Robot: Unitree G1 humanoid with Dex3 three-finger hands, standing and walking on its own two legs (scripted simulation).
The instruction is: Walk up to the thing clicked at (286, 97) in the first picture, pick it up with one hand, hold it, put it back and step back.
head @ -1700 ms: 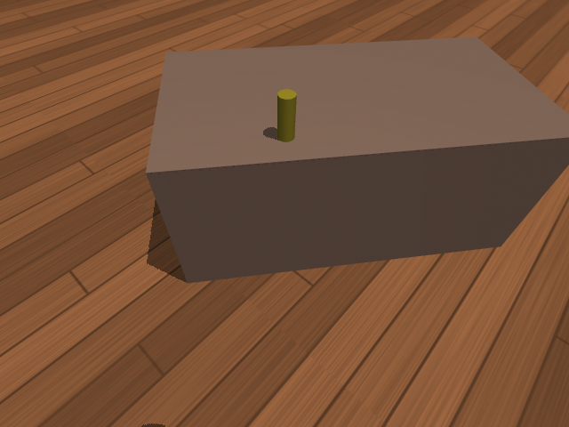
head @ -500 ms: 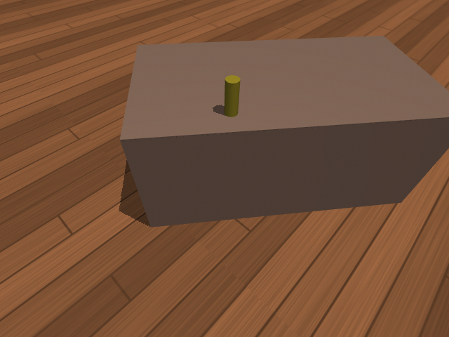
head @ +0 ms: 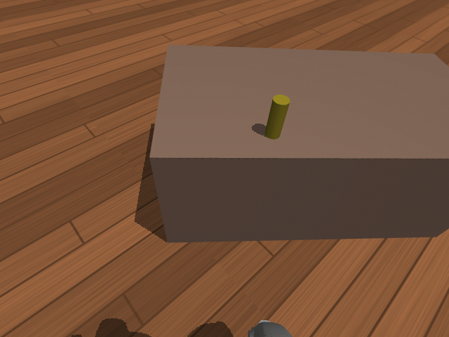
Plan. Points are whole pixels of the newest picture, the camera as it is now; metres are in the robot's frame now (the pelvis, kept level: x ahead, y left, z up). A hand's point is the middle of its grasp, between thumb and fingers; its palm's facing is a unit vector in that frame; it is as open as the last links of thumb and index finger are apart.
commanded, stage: walk up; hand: right
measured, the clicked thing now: (276, 117) +0.76 -0.18 -0.10
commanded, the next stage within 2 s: stand in 2.00 s
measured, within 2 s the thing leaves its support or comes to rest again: neither
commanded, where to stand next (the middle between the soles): +0.33 +0.01 m, yaw +2 degrees
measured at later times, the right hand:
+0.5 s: hand (343, 272) +0.28 -0.28 -0.14, palm faces -0.15 +0.92 -0.36, open 7.4 cm
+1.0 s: hand (317, 242) +0.37 -0.25 -0.17, palm faces -0.05 +0.94 -0.34, open 7.4 cm
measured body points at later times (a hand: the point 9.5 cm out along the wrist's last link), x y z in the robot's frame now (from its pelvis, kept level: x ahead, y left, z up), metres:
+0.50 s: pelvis +0.18 -0.01 +0.00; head +0.20 -0.02 +0.45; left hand +0.19 +0.31 -0.10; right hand +0.29 -0.33 -0.11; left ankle +0.27 +0.14 -0.71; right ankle +0.18 -0.13 -0.74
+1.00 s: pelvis +0.26 +0.00 -0.02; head +0.28 -0.01 +0.43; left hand +0.31 +0.32 -0.14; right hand +0.37 -0.30 -0.14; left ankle +0.28 +0.14 -0.74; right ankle +0.29 -0.13 -0.74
